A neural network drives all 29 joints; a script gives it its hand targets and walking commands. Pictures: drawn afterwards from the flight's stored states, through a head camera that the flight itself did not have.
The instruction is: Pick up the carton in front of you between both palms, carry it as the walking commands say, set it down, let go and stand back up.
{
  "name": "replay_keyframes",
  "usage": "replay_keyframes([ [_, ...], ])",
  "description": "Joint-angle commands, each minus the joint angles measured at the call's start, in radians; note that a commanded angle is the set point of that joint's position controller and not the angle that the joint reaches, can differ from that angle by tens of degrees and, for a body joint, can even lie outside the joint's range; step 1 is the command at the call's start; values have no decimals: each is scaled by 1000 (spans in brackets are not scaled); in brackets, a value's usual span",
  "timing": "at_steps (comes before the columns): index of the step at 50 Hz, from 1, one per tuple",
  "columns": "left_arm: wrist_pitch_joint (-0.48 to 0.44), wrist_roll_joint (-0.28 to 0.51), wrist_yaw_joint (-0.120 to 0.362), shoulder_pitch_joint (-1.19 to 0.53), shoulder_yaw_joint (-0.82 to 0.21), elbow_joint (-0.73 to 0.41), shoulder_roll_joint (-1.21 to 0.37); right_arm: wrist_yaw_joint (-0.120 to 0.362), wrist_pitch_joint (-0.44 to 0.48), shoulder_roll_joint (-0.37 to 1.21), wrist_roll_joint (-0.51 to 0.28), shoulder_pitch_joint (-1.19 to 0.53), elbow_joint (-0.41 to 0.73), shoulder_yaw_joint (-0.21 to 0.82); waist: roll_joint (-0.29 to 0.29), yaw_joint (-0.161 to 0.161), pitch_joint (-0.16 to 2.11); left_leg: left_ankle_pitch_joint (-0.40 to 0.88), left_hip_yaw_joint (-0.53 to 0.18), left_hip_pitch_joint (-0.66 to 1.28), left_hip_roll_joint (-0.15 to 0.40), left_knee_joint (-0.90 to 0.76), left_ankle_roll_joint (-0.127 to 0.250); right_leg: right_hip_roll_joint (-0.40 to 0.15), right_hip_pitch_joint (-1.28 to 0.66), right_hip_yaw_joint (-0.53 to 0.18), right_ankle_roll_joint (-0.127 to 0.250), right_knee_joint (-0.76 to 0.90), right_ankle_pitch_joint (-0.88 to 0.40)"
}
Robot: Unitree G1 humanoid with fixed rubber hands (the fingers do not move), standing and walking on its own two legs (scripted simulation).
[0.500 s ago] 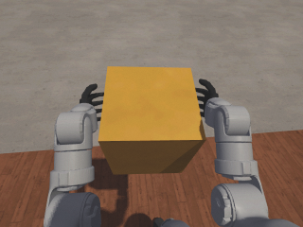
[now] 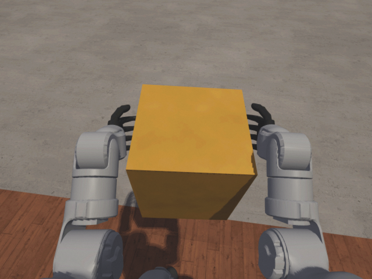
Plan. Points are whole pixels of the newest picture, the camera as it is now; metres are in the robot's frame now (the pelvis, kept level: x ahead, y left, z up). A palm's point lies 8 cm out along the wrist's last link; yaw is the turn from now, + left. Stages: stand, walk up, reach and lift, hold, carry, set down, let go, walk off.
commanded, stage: carry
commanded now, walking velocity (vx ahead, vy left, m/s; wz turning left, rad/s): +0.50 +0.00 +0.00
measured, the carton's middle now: (188, 158) +0.36 +0.03 +0.05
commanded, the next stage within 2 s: none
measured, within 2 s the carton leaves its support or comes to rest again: neither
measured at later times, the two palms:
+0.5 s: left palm (155, 71) +0.65 +0.15 +0.08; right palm (256, 76) +0.63 -0.15 +0.09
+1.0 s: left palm (164, 37) +0.93 +0.16 +0.05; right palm (240, 39) +0.94 -0.14 +0.04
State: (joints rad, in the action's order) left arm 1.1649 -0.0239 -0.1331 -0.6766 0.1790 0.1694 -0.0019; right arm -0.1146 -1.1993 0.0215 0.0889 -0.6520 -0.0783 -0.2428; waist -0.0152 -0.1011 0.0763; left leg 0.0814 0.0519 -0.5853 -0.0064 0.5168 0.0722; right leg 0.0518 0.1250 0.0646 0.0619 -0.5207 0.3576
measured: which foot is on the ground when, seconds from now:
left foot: up 0.00-0.04, down 0.06-0.58, up 0.60-1.00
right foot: down 0.00-0.06, up 0.08-0.58, down 0.60-1.00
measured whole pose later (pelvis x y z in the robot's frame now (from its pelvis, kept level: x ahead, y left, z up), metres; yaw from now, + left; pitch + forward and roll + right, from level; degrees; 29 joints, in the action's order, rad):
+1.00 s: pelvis +0.57 +0.00 -0.07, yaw +0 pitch +5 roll +1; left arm 1.17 -0.03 -0.14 -0.66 0.19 0.12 -0.01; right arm -0.13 -1.19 0.02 0.07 -0.66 -0.07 -0.22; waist 0.00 -0.07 0.02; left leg -0.09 0.03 -0.75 0.04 0.82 0.04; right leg 0.06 0.17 0.07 0.12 -0.49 0.29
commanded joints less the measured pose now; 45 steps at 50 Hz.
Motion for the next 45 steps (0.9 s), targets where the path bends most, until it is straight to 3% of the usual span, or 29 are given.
replay_keyframes([
  [1,-11,445,280,-675,-608,-65,-1095,184,19,987,-320,-565,-73,586,117,37,315,123,67,222,-38,-154,32,-170,-176,-87,47,-145,-794],
  [2,-14,443,283,-684,-606,-45,-1099,192,21,983,-316,-553,-97,570,86,77,348,155,80,386,-32,-168,31,-140,-98,-42,18,-279,-733],
  [3,-17,437,284,-690,-602,-27,-1099,202,23,974,-313,-546,-114,551,13,103,394,283,-38,584,86,-84,25,-106,77,-23,-2,-463,-436],
  [4,-16,428,284,-690,-592,-2,-1116,209,22,970,-312,-546,-148,523,-123,91,457,698,-274,804,303,101,48,-47,300,-2,-31,-595,169],
  [5,-8,427,280,-712,-564,12,-1135,211,31,937,-305,-575,-158,513,-318,153,561,364,-577,994,439,45,264,39,572,-66,-52,-862,298],
  [6,-13,424,275,-747,-582,-23,-1136,219,39,1001,-335,-568,-157,534,-226,160,521,-9,-614,909,380,-38,248,-18,636,-94,-28,-865,242],
  [7,-21,436,267,-798,-588,-70,-1160,225,48,1047,-374,-647,-87,564,-157,154,451,-122,-558,802,317,-73,207,-42,648,-87,-18,-826,182],
  [8,-28,439,254,-824,-589,-110,-1170,229,51,1094,-422,-730,-26,596,-68,144,413,-126,-510,710,293,-98,176,-70,626,-90,-20,-771,122],
  [9,-33,434,239,-819,-586,-138,-1176,231,54,1123,-462,-780,22,629,-40,133,398,-97,-466,636,283,-116,167,-90,590,-92,-24,-712,91],
  [11,-37,409,210,-766,-586,-172,-1162,230,60,1154,-511,-796,79,672,-60,122,406,-59,-398,578,260,-133,142,-97,535,-80,-35,-634,51],
  [15,-43,355,185,-648,-590,-174,-1129,235,65,1147,-525,-717,92,697,-80,149,433,308,-287,683,233,-73,134,-100,626,-50,-44,-502,-68],
  [17,-45,338,182,-632,-601,-190,-1109,239,68,1135,-525,-707,106,712,-84,158,432,415,-248,734,212,-50,118,-94,661,-40,-39,-439,-148],
  [21,-36,331,180,-648,-627,-233,-1056,238,64,1086,-518,-701,136,729,-80,186,389,449,-173,770,150,-21,94,-54,636,4,-27,-230,-327],
  [25,-3,310,192,-610,-609,-176,-988,235,44,1032,-488,-627,61,708,-84,210,330,380,-136,759,122,46,87,-17,529,46,0,12,-498],
  [27,11,297,202,-593,-580,-123,-961,238,36,1025,-482,-631,10,696,-93,177,316,379,-106,688,117,138,67,-10,371,52,33,96,-537],
  [28,15,289,206,-579,-560,-93,-950,240,32,1025,-482,-642,-15,689,-82,137,333,391,-67,627,101,237,44,3,225,76,43,142,-558],
  [29,18,283,211,-579,-542,-75,-941,243,29,1023,-482,-651,-41,681,-53,86,370,272,-21,502,77,384,19,-30,22,58,46,139,-605],
  [30,21,279,218,-566,-516,-51,-927,244,26,1015,-480,-673,-52,668,53,62,421,-145,-1,275,36,575,8,-191,-204,-111,47,2,-881],
  [31,26,271,220,-609,-490,-25,-902,244,14,1057,-485,-694,-88,658,248,78,483,-697,-25,-19,-56,761,-38,-420,-474,-436,161,-105,-1128],
  [32,25,288,223,-607,-482,7,-918,238,9,1054,-487,-715,-87,635,308,30,547,-728,-72,-191,-81,947,-41,-481,-523,-670,307,-4,-630],
  [33,21,320,232,-626,-495,-9,-983,233,10,1062,-485,-750,-64,640,201,28,484,-652,-93,-226,-24,919,-15,-407,-412,-640,265,66,-339],
  [34,17,353,242,-697,-516,-55,-1034,228,15,1093,-481,-775,-47,630,114,46,433,-576,-94,-211,-3,871,-10,-358,-302,-567,220,105,-256],
  [35,14,390,250,-770,-541,-97,-1081,218,21,1106,-472,-786,-29,620,51,65,389,-522,-92,-183,22,802,-17,-335,-199,-500,188,135,-268],
  [38,-2,459,256,-841,-590,-162,-1157,195,29,1127,-455,-757,-2,612,72,83,370,-455,-67,-108,51,679,-42,-299,-73,-387,165,162,-334],
  [42,-15,470,257,-786,-604,-180,-1164,175,45,1121,-417,-675,2,623,99,50,398,-337,-32,-228,61,572,-57,-272,-223,-286,135,100,-688],
  [45,-19,473,260,-775,-618,-208,-1148,165,50,1103,-407,-674,40,646,109,30,390,-257,-11,-284,54,496,-48,-249,-305,-241,113,70,-825],
])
